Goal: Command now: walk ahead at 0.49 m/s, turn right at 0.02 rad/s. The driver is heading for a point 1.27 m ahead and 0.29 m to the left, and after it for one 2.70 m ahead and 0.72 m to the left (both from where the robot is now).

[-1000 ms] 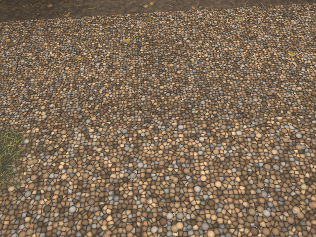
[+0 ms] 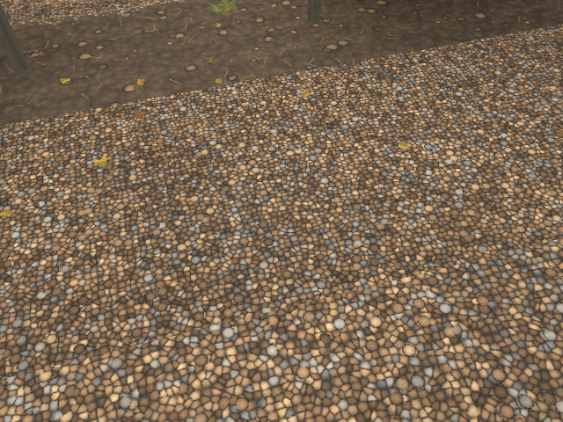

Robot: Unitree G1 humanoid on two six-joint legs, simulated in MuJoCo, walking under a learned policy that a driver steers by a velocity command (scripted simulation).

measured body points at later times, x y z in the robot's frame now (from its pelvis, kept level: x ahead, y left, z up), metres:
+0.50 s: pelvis +0.32 +0.11 -0.20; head +0.38 +0.13 +0.24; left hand +0.25 +0.36 -0.35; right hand +0.46 -0.13 -0.33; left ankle +0.39 +0.20 -0.93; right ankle +0.14 -0.05 -0.64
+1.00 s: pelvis +0.59 +0.07 -0.19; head +0.60 +0.05 +0.26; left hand +0.62 +0.33 -0.32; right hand +0.64 -0.18 -0.34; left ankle +0.57 +0.22 -0.85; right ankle +0.59 +0.01 -0.93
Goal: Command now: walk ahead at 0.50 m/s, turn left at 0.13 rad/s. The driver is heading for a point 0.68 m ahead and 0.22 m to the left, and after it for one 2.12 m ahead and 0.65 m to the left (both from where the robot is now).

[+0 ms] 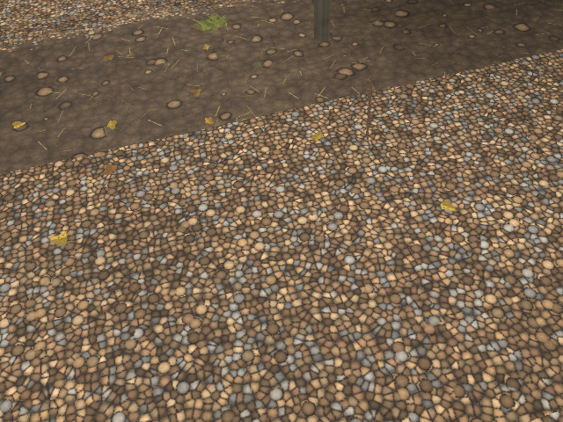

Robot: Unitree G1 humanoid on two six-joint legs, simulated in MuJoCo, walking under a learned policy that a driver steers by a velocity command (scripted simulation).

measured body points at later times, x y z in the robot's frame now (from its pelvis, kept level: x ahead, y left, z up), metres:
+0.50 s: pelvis +0.22 +0.05 +0.00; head +0.23 +0.07 +0.44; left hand +0.27 +0.34 -0.14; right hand +0.29 -0.21 -0.13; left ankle +0.17 +0.08 -0.74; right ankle +0.30 -0.11 -0.67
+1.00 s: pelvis +0.56 +0.09 -0.19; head +0.59 +0.09 +0.26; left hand +0.60 +0.39 -0.29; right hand +0.63 -0.18 -0.33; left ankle +0.28 +0.10 -0.65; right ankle +0.65 +0.04 -0.93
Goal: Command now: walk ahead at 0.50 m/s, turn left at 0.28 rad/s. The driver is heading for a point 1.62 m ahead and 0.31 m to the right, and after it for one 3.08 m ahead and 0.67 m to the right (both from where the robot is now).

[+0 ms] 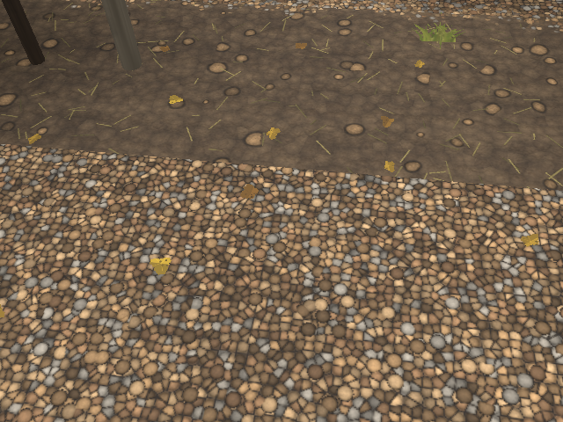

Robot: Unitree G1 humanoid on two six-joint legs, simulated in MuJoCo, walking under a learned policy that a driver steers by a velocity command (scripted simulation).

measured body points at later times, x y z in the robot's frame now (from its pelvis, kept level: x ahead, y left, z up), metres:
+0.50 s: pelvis +0.24 +0.00 +0.00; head +0.26 +0.01 +0.44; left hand +0.15 +0.22 -0.16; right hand +0.44 -0.22 -0.11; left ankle +0.27 +0.07 -0.74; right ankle +0.11 -0.10 -0.66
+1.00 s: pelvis +0.44 -0.05 +0.00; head +0.47 -0.07 +0.45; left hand +0.55 +0.19 -0.13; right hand +0.42 -0.29 -0.16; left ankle +0.33 +0.07 -0.67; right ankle +0.52 -0.12 -0.74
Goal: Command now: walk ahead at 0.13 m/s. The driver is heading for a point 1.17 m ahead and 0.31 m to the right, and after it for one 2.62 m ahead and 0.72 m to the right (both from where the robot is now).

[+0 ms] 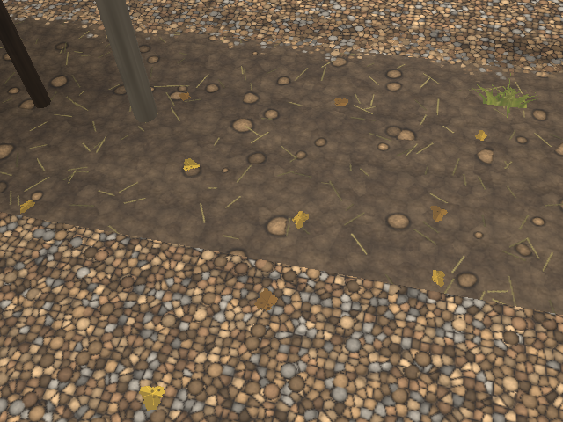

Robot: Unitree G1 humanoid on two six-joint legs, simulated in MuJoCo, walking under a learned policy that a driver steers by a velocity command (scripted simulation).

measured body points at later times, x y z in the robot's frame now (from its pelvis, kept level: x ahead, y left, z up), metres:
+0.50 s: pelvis +0.03 +0.01 +0.01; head +0.02 +0.01 +0.46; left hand +0.02 +0.24 -0.15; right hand +0.02 -0.21 -0.15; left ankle +0.02 +0.13 -0.73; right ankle +0.08 -0.07 -0.73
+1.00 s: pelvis +0.16 -0.03 +0.01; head +0.17 -0.04 +0.46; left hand +0.08 +0.20 -0.13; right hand +0.24 -0.27 -0.14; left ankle +0.19 +0.11 -0.66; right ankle +0.09 -0.09 -0.73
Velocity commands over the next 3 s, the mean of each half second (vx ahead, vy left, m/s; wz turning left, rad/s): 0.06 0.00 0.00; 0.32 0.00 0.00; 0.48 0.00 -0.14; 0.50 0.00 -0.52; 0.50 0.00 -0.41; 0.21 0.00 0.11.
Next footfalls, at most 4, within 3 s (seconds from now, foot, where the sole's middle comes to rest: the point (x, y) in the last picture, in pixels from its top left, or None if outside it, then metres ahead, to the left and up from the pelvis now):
0.24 left None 0.06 0.12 -0.77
1.26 left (273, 417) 0.47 0.06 -0.77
1.82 right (338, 312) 0.72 -0.11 -0.77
2.32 left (329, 199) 1.10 -0.12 -0.77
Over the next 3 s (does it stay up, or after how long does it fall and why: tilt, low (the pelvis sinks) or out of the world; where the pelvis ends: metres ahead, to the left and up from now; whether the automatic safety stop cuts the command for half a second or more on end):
stays up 1.09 -0.25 0.00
